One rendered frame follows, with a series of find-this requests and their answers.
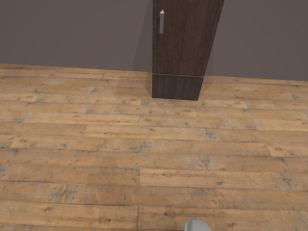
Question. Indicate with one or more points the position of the cupboard door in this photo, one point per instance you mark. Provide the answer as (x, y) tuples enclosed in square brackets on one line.
[(184, 45)]

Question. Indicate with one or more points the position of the handle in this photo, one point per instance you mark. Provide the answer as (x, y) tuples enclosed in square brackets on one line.
[(162, 16)]

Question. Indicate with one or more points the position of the robot right thigh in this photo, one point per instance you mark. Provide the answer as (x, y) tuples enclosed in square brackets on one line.
[(196, 225)]

